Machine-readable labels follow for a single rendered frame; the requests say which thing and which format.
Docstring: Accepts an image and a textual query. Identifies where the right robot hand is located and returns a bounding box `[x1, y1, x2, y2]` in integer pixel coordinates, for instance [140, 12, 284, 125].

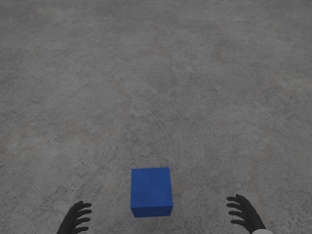
[226, 194, 266, 234]

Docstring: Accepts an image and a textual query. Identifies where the left robot hand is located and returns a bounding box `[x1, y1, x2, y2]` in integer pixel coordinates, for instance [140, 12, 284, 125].
[57, 201, 92, 234]

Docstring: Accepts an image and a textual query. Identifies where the carton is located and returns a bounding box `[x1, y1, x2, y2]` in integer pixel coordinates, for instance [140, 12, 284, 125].
[130, 167, 174, 217]

